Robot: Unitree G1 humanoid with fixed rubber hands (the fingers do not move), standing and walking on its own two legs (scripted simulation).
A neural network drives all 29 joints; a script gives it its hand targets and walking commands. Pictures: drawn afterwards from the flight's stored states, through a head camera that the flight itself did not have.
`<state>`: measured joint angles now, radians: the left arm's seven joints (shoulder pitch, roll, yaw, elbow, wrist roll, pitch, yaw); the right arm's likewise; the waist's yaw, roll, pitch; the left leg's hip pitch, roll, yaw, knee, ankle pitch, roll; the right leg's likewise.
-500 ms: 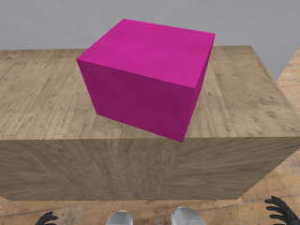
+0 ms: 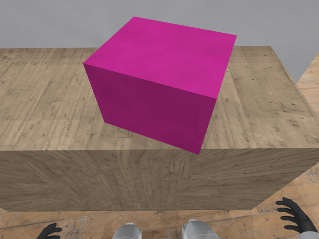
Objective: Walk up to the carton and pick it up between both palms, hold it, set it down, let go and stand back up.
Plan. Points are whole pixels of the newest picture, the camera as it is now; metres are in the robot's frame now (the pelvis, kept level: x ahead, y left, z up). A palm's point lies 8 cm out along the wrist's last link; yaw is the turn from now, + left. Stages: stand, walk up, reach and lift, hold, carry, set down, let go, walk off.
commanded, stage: walk up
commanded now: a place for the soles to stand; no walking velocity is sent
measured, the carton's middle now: (164, 82) +0.52 -0.01 +0.09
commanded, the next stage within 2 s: reach and lift in 0.38 s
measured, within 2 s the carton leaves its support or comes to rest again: neither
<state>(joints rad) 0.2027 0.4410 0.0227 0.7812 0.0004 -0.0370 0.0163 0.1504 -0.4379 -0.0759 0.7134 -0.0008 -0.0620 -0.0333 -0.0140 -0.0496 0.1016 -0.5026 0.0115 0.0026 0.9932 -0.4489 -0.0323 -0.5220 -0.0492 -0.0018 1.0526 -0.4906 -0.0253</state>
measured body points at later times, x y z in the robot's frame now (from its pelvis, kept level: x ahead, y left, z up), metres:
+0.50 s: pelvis +0.00 +0.00 +0.00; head +0.02 +0.01 +0.45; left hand +0.13 +0.33 -0.09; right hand +0.14 -0.34 -0.07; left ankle +0.05 +0.15 -0.67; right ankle +0.04 -0.11 -0.67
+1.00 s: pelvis -0.01 +0.00 +0.03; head +0.00 +0.03 +0.48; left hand +0.20 +0.29 -0.02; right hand +0.13 -0.31 -0.01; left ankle +0.05 +0.15 -0.67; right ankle +0.04 -0.12 -0.67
